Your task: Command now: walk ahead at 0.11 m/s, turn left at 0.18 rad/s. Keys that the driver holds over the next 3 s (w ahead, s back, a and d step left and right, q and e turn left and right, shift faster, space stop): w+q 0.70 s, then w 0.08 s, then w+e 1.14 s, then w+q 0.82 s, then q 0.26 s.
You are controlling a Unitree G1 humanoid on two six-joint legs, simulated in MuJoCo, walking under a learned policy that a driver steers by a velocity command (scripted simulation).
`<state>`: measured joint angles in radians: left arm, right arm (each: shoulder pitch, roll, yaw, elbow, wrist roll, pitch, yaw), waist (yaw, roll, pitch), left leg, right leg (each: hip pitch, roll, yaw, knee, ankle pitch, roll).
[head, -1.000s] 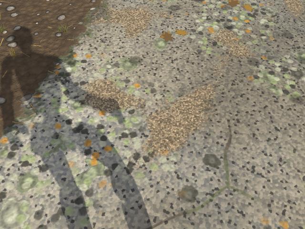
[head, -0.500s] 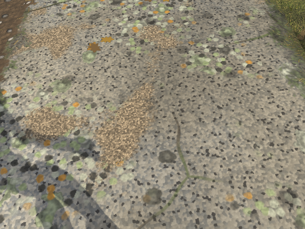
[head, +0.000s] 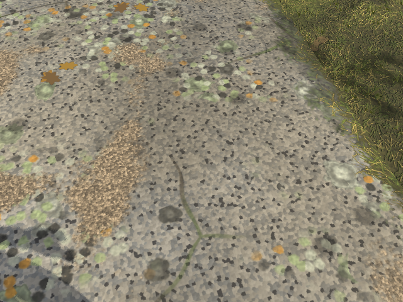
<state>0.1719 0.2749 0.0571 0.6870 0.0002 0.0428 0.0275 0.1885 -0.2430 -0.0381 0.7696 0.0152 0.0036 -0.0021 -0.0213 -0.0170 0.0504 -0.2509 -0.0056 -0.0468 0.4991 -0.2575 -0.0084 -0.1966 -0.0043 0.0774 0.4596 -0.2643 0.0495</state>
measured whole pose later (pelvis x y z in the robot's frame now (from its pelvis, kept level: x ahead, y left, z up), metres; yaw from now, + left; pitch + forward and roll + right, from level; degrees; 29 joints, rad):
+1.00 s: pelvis +0.40 +0.15 +0.00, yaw +25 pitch +1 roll -1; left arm 0.18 0.29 0.06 0.72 -0.01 -0.10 -0.04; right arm 0.33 -0.29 -0.03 0.76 0.01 -0.06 0.00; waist -0.01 0.02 0.04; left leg -0.34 -0.03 -0.08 1.18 -0.39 0.03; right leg -0.35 0.09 0.01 0.47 -0.14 -0.06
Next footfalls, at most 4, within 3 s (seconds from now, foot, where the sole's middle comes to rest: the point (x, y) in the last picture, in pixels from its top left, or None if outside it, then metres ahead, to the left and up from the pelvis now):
0.36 left None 0.15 0.16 -0.77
0.88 right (169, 282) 0.53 0.12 -0.77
1.34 left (82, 240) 0.69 0.42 -0.77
1.84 right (154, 169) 0.99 0.19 -0.77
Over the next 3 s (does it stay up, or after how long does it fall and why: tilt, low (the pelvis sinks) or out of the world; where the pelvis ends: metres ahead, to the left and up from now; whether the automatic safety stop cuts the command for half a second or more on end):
stays up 1.48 0.28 0.00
